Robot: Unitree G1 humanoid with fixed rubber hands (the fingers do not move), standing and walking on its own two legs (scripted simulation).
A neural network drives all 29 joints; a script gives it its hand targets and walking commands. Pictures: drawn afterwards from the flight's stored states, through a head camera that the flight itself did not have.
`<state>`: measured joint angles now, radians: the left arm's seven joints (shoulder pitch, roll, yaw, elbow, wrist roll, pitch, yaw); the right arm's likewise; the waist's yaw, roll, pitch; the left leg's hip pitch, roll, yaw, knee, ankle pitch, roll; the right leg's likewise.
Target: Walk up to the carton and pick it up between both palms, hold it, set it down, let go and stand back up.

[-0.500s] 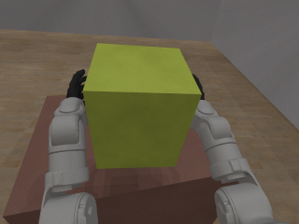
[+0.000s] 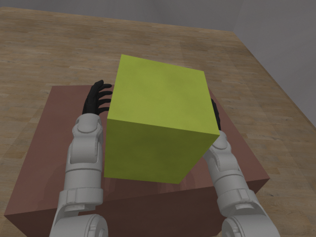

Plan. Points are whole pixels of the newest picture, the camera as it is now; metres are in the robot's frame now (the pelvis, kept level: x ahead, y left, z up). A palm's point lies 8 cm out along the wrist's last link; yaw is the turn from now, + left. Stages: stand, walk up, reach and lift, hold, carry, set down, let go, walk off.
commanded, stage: set down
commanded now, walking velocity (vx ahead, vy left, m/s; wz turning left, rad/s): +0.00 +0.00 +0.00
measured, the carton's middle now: (152, 125) +0.38 +0.00 +0.13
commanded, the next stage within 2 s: none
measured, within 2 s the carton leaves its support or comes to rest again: neither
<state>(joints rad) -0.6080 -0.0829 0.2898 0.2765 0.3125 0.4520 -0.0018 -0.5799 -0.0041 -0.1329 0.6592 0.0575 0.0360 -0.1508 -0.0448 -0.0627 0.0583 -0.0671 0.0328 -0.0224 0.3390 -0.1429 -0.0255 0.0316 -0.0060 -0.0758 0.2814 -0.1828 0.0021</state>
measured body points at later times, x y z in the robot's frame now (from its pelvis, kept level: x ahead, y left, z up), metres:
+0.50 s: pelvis +0.01 +0.00 +0.00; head +0.00 +0.02 +0.45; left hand +0.40 +0.14 +0.14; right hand +0.39 -0.16 +0.12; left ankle +0.04 +0.13 -0.75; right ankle -0.01 -0.12 -0.75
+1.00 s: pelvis +0.01 -0.01 +0.00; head +0.01 +0.01 +0.45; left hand +0.41 +0.12 +0.10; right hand +0.40 -0.18 +0.09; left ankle +0.04 +0.13 -0.75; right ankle -0.01 -0.12 -0.75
